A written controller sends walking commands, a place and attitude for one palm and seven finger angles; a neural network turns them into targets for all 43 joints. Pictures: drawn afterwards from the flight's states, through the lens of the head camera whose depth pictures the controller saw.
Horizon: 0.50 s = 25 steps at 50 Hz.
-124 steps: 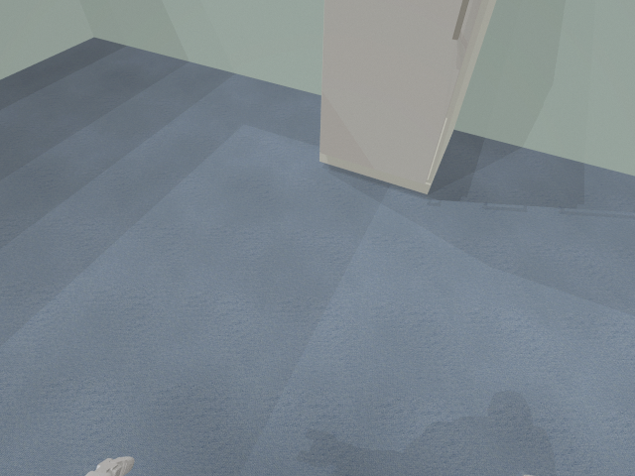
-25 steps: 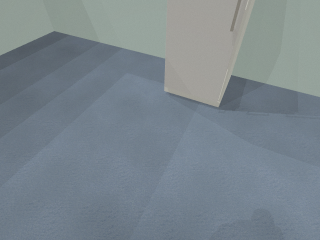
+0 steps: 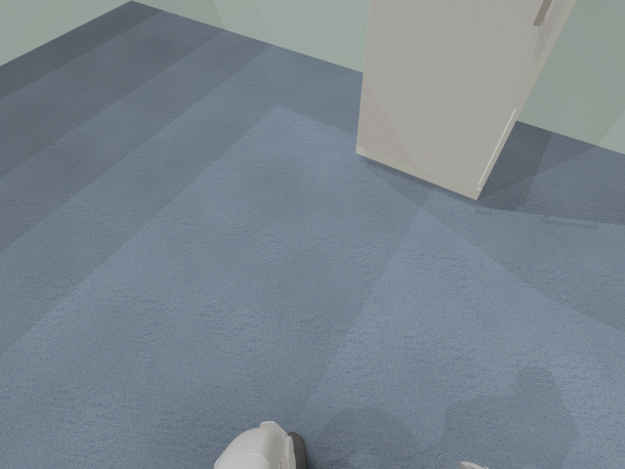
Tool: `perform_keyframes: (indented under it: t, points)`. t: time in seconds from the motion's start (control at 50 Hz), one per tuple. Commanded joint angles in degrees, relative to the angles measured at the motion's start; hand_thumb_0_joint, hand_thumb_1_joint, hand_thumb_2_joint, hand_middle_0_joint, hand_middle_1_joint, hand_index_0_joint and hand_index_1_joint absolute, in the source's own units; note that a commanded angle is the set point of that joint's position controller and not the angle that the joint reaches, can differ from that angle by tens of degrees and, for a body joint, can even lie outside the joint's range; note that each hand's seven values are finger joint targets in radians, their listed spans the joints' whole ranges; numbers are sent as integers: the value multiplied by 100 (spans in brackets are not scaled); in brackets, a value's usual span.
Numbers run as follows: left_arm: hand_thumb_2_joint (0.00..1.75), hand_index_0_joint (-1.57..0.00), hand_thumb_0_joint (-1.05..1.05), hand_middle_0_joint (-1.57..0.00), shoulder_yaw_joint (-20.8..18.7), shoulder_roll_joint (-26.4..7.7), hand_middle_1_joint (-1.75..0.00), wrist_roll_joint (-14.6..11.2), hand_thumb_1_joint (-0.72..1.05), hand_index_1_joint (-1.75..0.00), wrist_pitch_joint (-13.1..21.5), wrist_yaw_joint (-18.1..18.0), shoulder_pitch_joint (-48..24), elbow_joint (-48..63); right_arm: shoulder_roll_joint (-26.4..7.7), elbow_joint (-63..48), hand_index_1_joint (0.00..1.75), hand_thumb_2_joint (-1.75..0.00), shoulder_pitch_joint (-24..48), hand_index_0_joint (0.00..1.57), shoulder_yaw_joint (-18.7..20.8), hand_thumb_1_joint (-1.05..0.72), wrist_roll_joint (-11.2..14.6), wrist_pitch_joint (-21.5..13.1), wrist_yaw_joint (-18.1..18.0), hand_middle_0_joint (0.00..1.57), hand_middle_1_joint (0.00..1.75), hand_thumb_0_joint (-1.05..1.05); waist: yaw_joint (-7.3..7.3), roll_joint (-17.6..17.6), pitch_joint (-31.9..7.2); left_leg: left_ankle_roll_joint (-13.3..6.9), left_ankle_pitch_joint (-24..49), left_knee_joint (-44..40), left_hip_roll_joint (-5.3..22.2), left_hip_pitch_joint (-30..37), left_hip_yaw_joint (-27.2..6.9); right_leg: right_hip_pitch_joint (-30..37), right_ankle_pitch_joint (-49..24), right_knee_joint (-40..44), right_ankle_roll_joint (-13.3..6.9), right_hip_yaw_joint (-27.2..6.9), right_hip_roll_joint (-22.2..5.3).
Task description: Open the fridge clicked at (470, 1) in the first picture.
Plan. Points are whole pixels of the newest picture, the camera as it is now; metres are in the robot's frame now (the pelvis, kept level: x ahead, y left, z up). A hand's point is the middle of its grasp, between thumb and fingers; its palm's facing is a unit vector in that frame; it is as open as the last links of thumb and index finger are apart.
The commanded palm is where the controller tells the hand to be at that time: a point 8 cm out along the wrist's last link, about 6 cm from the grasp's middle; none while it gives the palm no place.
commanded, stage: walk to a spot facing it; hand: right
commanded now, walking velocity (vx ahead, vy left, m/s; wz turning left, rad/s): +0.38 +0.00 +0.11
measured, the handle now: out of the picture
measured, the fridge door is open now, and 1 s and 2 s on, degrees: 0 0 0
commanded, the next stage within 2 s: turn to face it in 0.92 s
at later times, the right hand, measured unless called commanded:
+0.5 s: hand (468, 438) +0.20 -0.21 -0.17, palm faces +0.09 +0.99 -0.13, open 7.4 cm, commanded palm none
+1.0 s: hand (410, 209) +0.62 -0.16 -0.15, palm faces -0.24 +0.95 -0.22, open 7.4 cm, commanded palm none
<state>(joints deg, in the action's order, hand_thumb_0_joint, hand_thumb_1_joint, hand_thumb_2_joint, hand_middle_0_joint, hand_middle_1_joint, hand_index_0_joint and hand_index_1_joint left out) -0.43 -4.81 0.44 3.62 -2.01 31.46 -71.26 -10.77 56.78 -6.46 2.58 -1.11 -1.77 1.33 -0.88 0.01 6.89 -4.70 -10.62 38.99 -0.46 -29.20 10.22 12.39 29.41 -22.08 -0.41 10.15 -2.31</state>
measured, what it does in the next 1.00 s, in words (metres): walks ahead: left foot, then right foot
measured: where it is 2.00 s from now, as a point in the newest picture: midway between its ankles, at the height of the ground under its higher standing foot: (314, 321)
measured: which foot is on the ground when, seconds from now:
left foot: up 0.00-0.00, down 0.02-0.48, up 0.50-0.96, down 0.98-1.00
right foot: down 0.00-0.04, up 0.06-0.44, down 0.46-0.98, up 1.00-1.00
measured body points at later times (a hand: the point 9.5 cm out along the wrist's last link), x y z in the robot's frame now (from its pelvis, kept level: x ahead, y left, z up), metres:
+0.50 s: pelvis +0.25 -0.05 +0.01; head +0.28 -0.07 +0.46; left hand +0.36 +0.18 -0.12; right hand +0.19 -0.26 -0.16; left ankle +0.13 +0.07 -0.70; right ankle +0.33 -0.15 -0.71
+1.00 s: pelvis +0.47 +0.00 +0.00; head +0.50 +0.03 +0.45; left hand +0.32 +0.18 -0.16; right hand +0.63 -0.21 -0.13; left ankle +0.55 +0.11 -0.72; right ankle +0.33 -0.15 -0.69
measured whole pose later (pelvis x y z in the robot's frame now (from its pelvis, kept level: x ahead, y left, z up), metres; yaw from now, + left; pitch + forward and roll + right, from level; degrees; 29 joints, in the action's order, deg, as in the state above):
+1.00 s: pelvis +0.47 +0.00 +0.00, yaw +14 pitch -1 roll -1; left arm -2.7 -7.7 1.0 1.9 -0.2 25.7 -65.7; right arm -10.8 55.6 -6.6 4.1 -1.8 -2.1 1.7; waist -1.8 0.6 5.5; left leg -4.6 -8.5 37.7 3.1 -26.4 8.6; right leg -1.0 29.5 -42.5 3.7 18.7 -9.7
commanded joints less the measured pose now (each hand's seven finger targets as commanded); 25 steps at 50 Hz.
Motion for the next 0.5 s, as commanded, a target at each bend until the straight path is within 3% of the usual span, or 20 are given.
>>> perform_keyframes:
  t: [0.0,0.02,0.04,0.06,0.08,0.1,0.14,0.18,0.22,0.3,0.36,0.38,0.4,0.42,0.44,0.46,0.48]
  points:
    - [90,-20,0,-20,-207,-787,-30,-128,90,-30,180,28,-116,591,-1234,560,30,-90,-2860,20,335,-90,-107,-131,-171,20,30,0,1185,-854,-1669,-1104,852,-1061,1817,4508,-2869,-3627,-1325,-5113,-103,-191,-30]
    - [90,-20,0,-20,-230,-698,-30,-126,90,-30,163,21,-173,760,-1470,506,30,-90,-2680,20,392,-90,10,-119,-189,20,30,0,929,-1063,-1741,-1519,361,-1985,2598,4126,-4511,-4207,171,-6481,-200,-825,217]
    - [90,-20,0,-20,-254,-752,-30,-100,90,-30,120,66,-515,854,-1298,328,30,-90,-2066,20,384,-90,53,-112,-213,20,30,0,770,-610,-1008,-1437,-1009,-2495,2534,3350,-4200,-4466,-333,-6608,-287,-1167,-162]
    - [90,-20,0,-20,-253,-745,-30,-22,90,-30,103,116,-789,950,-1053,200,30,-90,-1596,20,278,-90,36,-145,-227,20,30,0,602,-407,-466,-1174,-1233,-2650,2305,2462,-3747,-4619,-812,-6410,-223,-1164,-408]
    - [90,-20,0,-20,-251,-678,-30,21,90,-30,42,118,-899,966,-773,177,30,-90,-1272,20,175,-90,29,-173,-241,20,30,0,306,105,-196,-985,-1075,-2615,2139,1607,-3222,-4424,-947,-6083,-188,-1222,-571]
    - [90,-20,0,-20,-243,-529,-30,62,90,-30,-47,126,-844,927,-571,139,30,-90,-991,20,118,-90,11,-202,-262,20,30,0,95,276,25,-788,-907,-2692,1964,892,-2652,-4069,-1015,-5735,-165,-1224,-714]
    - [90,-20,0,-20,-209,-398,-30,95,90,-30,-188,150,-553,894,-478,159,30,-90,-958,20,61,-90,-34,-258,-249,20,30,0,-164,39,-28,-568,-528,-2784,1623,442,-1899,-3846,-1133,-5143,-32,-1029,-719]
    - [90,-20,0,-20,-226,-424,-30,90,90,-30,-253,183,-655,996,-498,187,30,-90,-961,20,61,-90,-35,-273,-216,20,30,0,-246,-364,-18,-526,-355,-2890,1416,365,-1476,-3877,-1349,-4442,103,-848,-771]
    - [90,-20,0,-20,-232,-402,-30,81,90,-30,-240,251,-945,1167,-552,223,30,-90,-1016,20,88,-90,-29,-301,-194,20,30,0,-219,-532,-63,-484,-144,-2866,1230,533,-1145,-3885,-1728,-3615,192,-676,-791]
    - [90,-20,0,-20,-225,-480,-30,88,90,-30,-107,346,-2002,1502,-572,391,30,-90,-1555,20,101,-90,-34,-310,-170,20,30,0,172,-660,-50,-447,331,-2627,1250,1386,-1184,-4052,-1937,-2248,204,-412,-629]
    - [90,-20,0,-20,-236,-601,-30,86,90,-30,-28,368,-2411,1655,-659,425,30,-90,-1795,20,132,-90,-31,-285,-178,20,30,0,309,-535,-78,-418,881,-2371,1388,2006,-1318,-3936,-1751,-1662,111,-221,-458]
    - [90,-20,0,-20,-256,-665,-30,87,90,-30,-2,357,-2352,1646,-692,437,30,-90,-1801,20,144,-90,-29,-277,-185,20,30,0,255,-469,-184,-389,1178,-2162,1402,2201,-1304,-3736,-1688,-1413,81,-165,-401]
    - [90,-20,0,-20,-293,-760,-30,101,90,-30,33,324,-2051,1558,-689,454,30,-90,-1794,20,153,-90,-26,-274,-190,20,30,0,87,-292,-374,-317,1662,-1642,1325,2206,-1169,-3168,-1690,-1074,45,-50,-269]
    - [90,-20,0,-20,-340,-947,-30,130,90,-30,74,277,-1357,1336,-650,433,30,-90,-1737,20,150,-90,4,-265,-194,20,30,0,-236,-63,-734,-159,2106,-665,1077,1933,-869,-2079,-1958,-673,-43,-49,-196]
    - [90,-20,0,-20,-477,-1489,-30,195,90,-30,121,206,-503,1120,-422,359,30,-90,-1839,20,127,-90,51,-268,-166,20,30,0,-539,873,-1417,148,1254,824,627,906,-552,-524,-2170,-413,-415,-1321,-1158]
    - [90,-20,0,-20,-613,-2062,-30,188,90,-30,109,174,200,946,-171,190,30,-90,-1775,20,59,-90,85,-303,-116,20,30,0,-680,2046,-1756,359,-2041,2697,-38,-392,-275,323,-2785,199,-1023,-3150,-2595]
    - [90,-20,0,-20,-541,-1918,-30,129,90,-30,46,143,134,926,-404,90,30,-90,-1449,20,113,-90,26,-296,-162,20,30,0,-654,1316,-1552,250,-2153,3422,179,-723,-884,54,-2565,452,-1189,-3242,-2732]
